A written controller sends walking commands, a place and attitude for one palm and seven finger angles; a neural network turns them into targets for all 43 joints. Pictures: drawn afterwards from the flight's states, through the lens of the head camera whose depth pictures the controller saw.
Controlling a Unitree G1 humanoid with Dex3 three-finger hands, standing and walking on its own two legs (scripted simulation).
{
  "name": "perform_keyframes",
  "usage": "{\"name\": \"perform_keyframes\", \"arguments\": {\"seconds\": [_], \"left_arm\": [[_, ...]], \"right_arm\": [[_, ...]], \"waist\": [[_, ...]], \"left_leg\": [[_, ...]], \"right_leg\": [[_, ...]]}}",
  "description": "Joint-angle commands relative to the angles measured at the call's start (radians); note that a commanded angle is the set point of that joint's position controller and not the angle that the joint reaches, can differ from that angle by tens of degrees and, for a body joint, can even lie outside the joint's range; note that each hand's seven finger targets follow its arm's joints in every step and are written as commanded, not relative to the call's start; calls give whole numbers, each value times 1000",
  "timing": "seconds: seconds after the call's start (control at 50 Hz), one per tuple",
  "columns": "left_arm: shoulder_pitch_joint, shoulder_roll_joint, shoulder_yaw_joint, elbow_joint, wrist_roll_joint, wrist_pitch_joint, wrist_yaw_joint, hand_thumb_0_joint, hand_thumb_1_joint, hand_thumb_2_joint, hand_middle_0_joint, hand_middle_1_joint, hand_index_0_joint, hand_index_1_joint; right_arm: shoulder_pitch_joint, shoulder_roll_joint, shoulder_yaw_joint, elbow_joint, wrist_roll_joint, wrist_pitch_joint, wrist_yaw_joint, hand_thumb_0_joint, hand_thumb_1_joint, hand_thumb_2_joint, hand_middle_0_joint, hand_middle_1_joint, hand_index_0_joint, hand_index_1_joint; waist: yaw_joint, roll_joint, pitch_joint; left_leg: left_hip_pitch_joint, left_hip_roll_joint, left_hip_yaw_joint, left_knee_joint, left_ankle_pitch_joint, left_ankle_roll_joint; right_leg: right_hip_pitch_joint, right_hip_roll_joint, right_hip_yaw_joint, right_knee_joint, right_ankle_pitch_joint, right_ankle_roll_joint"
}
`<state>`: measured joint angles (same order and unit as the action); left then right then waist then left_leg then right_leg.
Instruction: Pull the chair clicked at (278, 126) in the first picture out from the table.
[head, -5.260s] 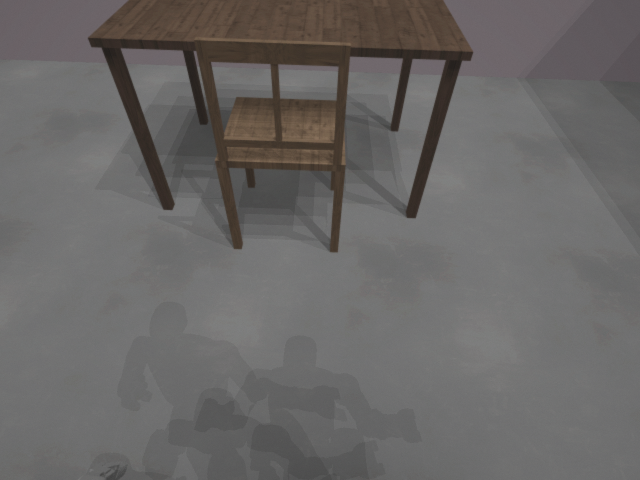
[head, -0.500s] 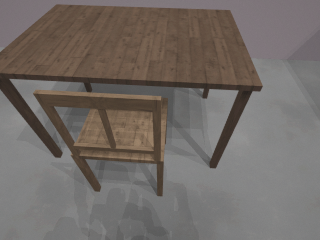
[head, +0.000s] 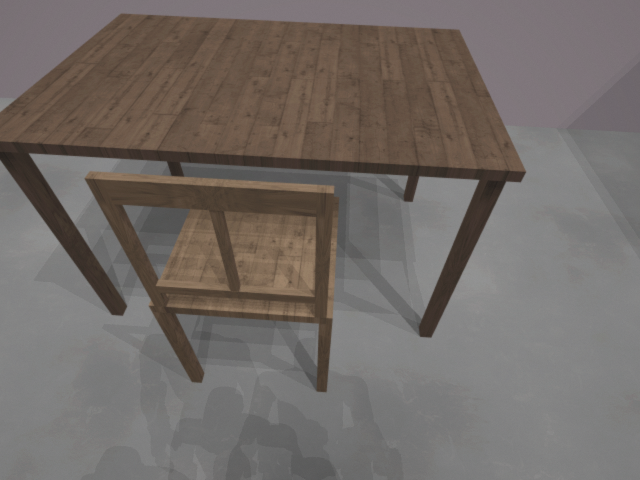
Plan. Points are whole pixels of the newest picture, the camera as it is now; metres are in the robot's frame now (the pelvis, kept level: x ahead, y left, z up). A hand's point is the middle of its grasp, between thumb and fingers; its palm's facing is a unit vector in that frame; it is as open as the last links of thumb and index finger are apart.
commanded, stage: look again from close up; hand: left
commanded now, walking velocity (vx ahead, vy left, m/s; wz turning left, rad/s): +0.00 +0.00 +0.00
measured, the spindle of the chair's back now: (226, 252) +0.53 +0.22 -0.11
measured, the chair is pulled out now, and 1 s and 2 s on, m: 0.00 0.00 0.00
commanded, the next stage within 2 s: shuffle to correct the standing spot in 1.14 s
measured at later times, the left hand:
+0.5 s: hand out of the picture -0.01 +0.17 -0.17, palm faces +0.02 -0.99 -0.17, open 7.3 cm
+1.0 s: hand out of the picture +0.01 +0.16 -0.17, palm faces +0.02 -0.98 -0.18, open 7.3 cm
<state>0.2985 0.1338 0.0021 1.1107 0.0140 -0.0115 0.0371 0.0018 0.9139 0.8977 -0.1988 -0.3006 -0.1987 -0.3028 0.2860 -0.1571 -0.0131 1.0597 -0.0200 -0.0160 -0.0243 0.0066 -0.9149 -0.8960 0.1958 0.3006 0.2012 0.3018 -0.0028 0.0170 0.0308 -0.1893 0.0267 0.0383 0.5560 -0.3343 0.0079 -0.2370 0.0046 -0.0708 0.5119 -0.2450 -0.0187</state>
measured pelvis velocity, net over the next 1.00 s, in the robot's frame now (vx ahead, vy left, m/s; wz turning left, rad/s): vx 0.01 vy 0.00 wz -0.01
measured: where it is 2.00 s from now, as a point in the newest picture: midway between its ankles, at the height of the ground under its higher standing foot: outside the picture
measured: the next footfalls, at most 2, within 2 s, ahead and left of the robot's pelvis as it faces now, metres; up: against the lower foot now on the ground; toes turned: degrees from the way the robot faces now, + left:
right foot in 1.86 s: +0.14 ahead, -0.06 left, +0.00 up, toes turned -1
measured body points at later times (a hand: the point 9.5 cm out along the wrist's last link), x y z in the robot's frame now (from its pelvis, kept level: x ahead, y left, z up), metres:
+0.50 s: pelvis +0.00 +0.01 +0.01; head +0.02 +0.01 +0.45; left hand -0.01 +0.22 -0.15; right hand -0.01 -0.20 -0.16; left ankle -0.02 +0.11 -0.73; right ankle +0.02 -0.11 -0.73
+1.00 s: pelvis +0.01 +0.00 +0.01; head +0.02 +0.00 +0.46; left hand +0.01 +0.22 -0.15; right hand +0.00 -0.21 -0.16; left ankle -0.02 +0.11 -0.73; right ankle +0.02 -0.11 -0.73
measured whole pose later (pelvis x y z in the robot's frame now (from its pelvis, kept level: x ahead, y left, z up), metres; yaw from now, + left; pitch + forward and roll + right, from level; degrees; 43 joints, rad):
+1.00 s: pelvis +0.01 +0.00 +0.01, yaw -1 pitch -1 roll +0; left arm 0.29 0.14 -0.01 1.12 0.01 -0.02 0.03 0.00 0.92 0.90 -0.20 -0.30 -0.20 -0.30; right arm 0.27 -0.13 0.02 1.16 -0.01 -0.03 -0.03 0.00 -0.91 -0.90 0.20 0.30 0.20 0.30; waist 0.01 -0.01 0.04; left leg -0.12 0.00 0.06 0.42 -0.28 0.01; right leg -0.21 -0.01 -0.05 0.46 -0.23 -0.01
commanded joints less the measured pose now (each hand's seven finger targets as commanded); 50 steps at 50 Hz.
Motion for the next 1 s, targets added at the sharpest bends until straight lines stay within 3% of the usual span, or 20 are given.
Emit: {"name": "perform_keyframes", "arguments": {"seconds": [0.0,0.02,0.1,0.28,0.46,0.98], "left_arm": [[47,89,5,-48,0,-5,-3,0,900,900,-200,-300,-200,-300],[47,92,4,-50,1,-4,-5,0,900,900,-200,-300,-200,-300],[51,97,0,-54,1,-1,-8,0,900,900,-200,-300,-200,-300],[55,99,-1,-42,-4,-11,-5,0,900,900,-200,-300,-200,-300],[65,91,-1,-14,-4,-17,0,0,900,900,-200,-300,-200,-300],[62,98,4,-13,-5,-20,1,0,900,900,-200,-300,-200,-300]], "right_arm": [[47,-89,8,-49,3,-18,-4,0,-900,-900,200,300,200,300],[51,-92,7,-48,2,-19,-4,0,-900,-900,200,300,200,300],[63,-108,11,-37,1,-18,-2,0,-900,-900,200,300,200,300],[79,-90,18,9,5,-24,-3,0,-900,-900,200,300,200,300],[75,-69,21,54,9,-26,-8,0,-900,-900,200,300,200,300],[58,-59,20,82,8,-23,-11,0,-900,-900,200,300,200,300]], "waist": [[17,48,105],[18,22,116],[16,18,110],[11,-26,50],[6,-25,34],[10,-14,33]], "left_leg": [[-178,102,-142,-267,-2,41],[-183,101,-144,-280,-20,43],[-178,88,-147,-310,-90,43],[-87,71,-108,-265,65,40],[-26,67,-72,-221,186,32],[-5,70,-62,-225,200,20]], "right_leg": [[49,-72,75,-64,0,-17],[46,-73,72,-67,3,-15],[47,-81,77,-71,5,-12],[55,-102,98,-90,68,-10],[55,-116,110,-97,148,-11],[71,-119,124,-124,186,-19]]}}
